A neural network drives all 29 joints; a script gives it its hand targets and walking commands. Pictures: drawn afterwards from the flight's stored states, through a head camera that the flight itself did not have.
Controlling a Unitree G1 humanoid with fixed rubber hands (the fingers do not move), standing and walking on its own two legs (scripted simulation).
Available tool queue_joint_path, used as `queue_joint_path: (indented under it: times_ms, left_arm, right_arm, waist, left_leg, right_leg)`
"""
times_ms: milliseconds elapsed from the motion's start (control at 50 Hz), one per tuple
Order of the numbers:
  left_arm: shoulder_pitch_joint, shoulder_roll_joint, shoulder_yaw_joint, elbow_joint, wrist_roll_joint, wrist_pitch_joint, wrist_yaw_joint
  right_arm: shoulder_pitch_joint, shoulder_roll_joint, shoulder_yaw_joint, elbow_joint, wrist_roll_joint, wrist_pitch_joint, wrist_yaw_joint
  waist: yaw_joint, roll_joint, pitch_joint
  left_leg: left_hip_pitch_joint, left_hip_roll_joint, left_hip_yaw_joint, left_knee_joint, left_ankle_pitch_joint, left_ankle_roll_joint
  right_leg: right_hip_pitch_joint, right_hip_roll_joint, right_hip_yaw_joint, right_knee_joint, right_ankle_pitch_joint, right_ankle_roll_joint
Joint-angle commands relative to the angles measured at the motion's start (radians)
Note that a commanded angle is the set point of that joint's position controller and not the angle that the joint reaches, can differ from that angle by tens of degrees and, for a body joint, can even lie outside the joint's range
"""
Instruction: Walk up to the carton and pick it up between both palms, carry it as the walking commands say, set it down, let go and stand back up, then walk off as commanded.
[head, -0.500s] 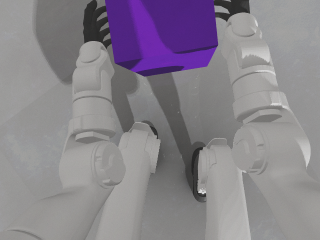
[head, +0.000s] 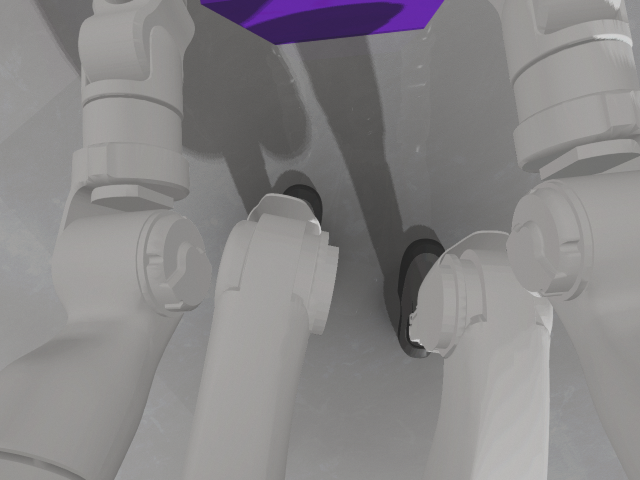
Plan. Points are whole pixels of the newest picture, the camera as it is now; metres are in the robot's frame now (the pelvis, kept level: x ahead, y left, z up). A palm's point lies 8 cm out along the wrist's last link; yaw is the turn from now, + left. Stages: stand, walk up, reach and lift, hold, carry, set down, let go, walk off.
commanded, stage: set down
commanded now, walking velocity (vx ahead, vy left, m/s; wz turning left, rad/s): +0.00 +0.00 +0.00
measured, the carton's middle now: out of the picture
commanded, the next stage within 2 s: none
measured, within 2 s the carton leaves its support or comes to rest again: rests again in 0.18 s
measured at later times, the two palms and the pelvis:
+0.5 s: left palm out of the picture +0.51 +0.24 -0.17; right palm out of the picture +0.59 -0.04 -0.17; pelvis +0.00 +0.00 -0.01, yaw -1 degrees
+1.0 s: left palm out of the picture +0.51 +0.24 -0.17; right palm out of the picture +0.59 -0.05 -0.17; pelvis +0.01 +0.00 -0.01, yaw -1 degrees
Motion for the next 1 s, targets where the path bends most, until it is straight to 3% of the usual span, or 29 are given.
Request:
queue_joint_path:
  times_ms: [0,40,80,140,160,240,340,400,520,600,680,780,980]
  left_arm:
    - [-0.782,-0.877,-0.483,-0.192,-0.174,-0.072,-0.284]
    - [-0.764,-0.878,-0.468,-0.161,-0.161,-0.067,-0.281]
    - [-0.757,-0.884,-0.449,-0.129,-0.151,-0.066,-0.284]
    - [-0.733,-0.876,-0.415,-0.093,-0.123,-0.068,-0.283]
    - [-0.733,-0.871,-0.411,-0.082,-0.116,-0.068,-0.284]
    - [-0.725,-0.855,-0.374,-0.064,-0.096,-0.069,-0.291]
    - [-0.712,-0.839,-0.353,-0.05,-0.085,-0.071,-0.303]
    - [-0.689,-0.827,-0.327,-0.033,-0.066,-0.073,-0.308]
    - [-0.605,-0.811,-0.259,0.019,-0.016,-0.076,-0.328]
    - [-0.56,-0.79,-0.22,0.031,0.022,-0.08,-0.338]
    - [-0.525,-0.775,-0.196,0.053,0.042,-0.081,-0.348]
    - [-0.483,-0.754,-0.169,0.066,0.071,-0.084,-0.35]
    - [-0.449,-0.718,-0.131,0.089,0.103,-0.088,-0.343]
  right_arm:
    - [-0.586,0.908,0.352,-0.14,0.132,-0.034,0.285]
    - [-0.598,0.914,0.35,-0.116,0.141,-0.035,0.291]
    - [-0.608,0.898,0.333,-0.105,0.137,-0.04,0.297]
    - [-0.603,0.905,0.315,-0.062,0.144,-0.042,0.311]
    - [-0.582,0.902,0.3,-0.033,0.136,-0.04,0.317]
    - [-0.594,0.886,0.283,-0.021,0.136,-0.043,0.327]
    - [-0.58,0.862,0.271,-0.012,0.121,-0.047,0.326]
    - [-0.573,0.862,0.271,-0.012,0.119,-0.051,0.324]
    - [-0.517,0.85,0.249,0.022,0.08,-0.06,0.31]
    - [-0.48,0.844,0.239,0.029,0.06,-0.062,0.302]
    - [-0.459,0.82,0.222,0.03,0.036,-0.061,0.297]
    - [-0.443,0.798,0.215,0.024,0.022,-0.063,0.294]
    - [-0.397,0.752,0.182,0.063,-0.02,-0.059,0.297]
  waist:
    - [0.014,-0.043,-1.767]
    - [0.035,-0.047,-1.713]
    - [0.033,-0.06,-1.639]
    - [0.061,-0.053,-1.573]
    - [0.054,-0.049,-1.541]
    - [0.079,-0.059,-1.47]
    - [0.075,-0.072,-1.415]
    - [0.095,-0.085,-1.358]
    - [0.101,-0.133,-1.244]
    - [0.114,-0.131,-1.225]
    - [0.098,-0.142,-1.195]
    - [0.112,-0.126,-1.167]
    - [0.095,-0.136,-1.094]
  left_leg:
    - [0.873,-0.047,0.111,-0.04,0.474,0.015]
    - [0.838,-0.047,0.113,-0.048,0.424,0.016]
    - [0.795,-0.046,0.109,-0.052,0.382,0.019]
    - [0.786,-0.043,0.104,-0.059,0.36,0.024]
    - [0.779,-0.042,0.104,-0.06,0.349,0.023]
    - [0.734,-0.037,0.107,-0.059,0.321,0.028]
    - [0.694,-0.036,0.103,-0.049,0.317,0.028]
    - [0.649,-0.033,0.104,-0.046,0.318,0.031]
    - [0.528,-0.031,0.102,-0.046,0.303,0.036]
    - [0.487,-0.027,0.107,-0.044,0.303,0.039]
    - [0.441,-0.023,0.104,-0.049,0.282,0.04]
    - [0.419,-0.019,0.107,-0.051,0.281,0.039]
    - [0.399,-0.017,0.095,-0.06,0.239,0.038]
  right_leg:
    - [0.454,0.044,-0.018,-0.175,0.369,-0.017]
    - [0.428,0.041,-0.017,-0.173,0.326,-0.019]
    - [0.396,0.037,-0.019,-0.175,0.292,-0.021]
    - [0.346,0.038,-0.022,-0.168,0.261,-0.021]
    - [0.318,0.038,-0.025,-0.17,0.247,-0.022]
    - [0.298,0.038,-0.017,-0.168,0.222,-0.024]
    - [0.284,0.038,-0.012,-0.167,0.221,-0.024]
    - [0.271,0.039,-0.003,-0.168,0.228,-0.023]
    - [0.237,0.037,0.013,-0.187,0.238,-0.014]
    - [0.234,0.037,0.028,-0.195,0.254,-0.015]
    - [0.224,0.035,0.029,-0.202,0.25,-0.013]
    - [0.216,0.034,0.04,-0.207,0.259,-0.012]
    - [0.165,0.03,0.038,-0.214,0.218,-0.01]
